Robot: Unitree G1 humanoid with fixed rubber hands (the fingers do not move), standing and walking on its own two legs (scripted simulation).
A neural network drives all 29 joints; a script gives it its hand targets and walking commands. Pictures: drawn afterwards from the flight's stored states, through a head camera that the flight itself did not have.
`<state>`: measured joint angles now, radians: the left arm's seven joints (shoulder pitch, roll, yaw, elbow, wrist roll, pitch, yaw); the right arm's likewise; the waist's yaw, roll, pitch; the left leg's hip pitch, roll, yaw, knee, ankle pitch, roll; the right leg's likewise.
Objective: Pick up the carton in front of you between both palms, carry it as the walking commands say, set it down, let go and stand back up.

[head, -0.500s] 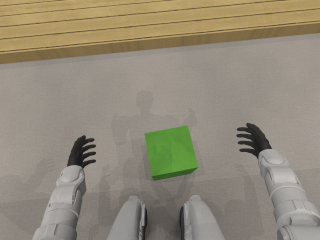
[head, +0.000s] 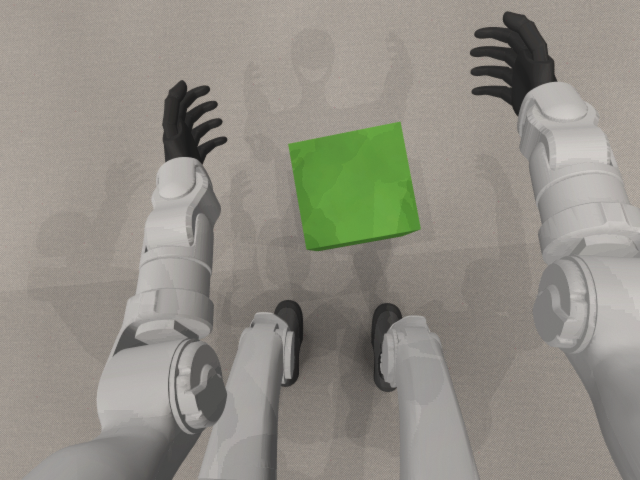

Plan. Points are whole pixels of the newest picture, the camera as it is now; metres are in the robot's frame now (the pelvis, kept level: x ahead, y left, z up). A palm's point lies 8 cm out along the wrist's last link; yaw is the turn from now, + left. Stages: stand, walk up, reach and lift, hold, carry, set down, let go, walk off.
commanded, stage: reach and lift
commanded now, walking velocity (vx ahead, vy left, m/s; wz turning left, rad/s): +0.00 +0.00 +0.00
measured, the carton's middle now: (352, 196) +0.48 -0.01 -0.51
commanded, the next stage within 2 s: none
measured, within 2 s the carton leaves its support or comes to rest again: leaves its support in 1.60 s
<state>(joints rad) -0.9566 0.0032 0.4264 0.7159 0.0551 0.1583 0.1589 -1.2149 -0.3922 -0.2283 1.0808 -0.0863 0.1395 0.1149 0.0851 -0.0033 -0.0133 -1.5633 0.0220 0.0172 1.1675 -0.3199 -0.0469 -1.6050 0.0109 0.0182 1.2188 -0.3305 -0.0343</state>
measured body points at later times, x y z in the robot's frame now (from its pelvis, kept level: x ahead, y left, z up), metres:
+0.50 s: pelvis -0.02 +0.02 -0.19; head +0.33 -0.01 +0.10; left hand +0.46 +0.19 -0.35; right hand +0.52 -0.20 -0.35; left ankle +0.10 +0.15 -0.60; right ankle +0.09 -0.10 -0.60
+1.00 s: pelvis -0.03 +0.01 -0.26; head +0.33 -0.02 +0.00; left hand +0.49 +0.19 -0.43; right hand +0.52 -0.17 -0.46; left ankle +0.09 +0.15 -0.60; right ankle +0.09 -0.10 -0.60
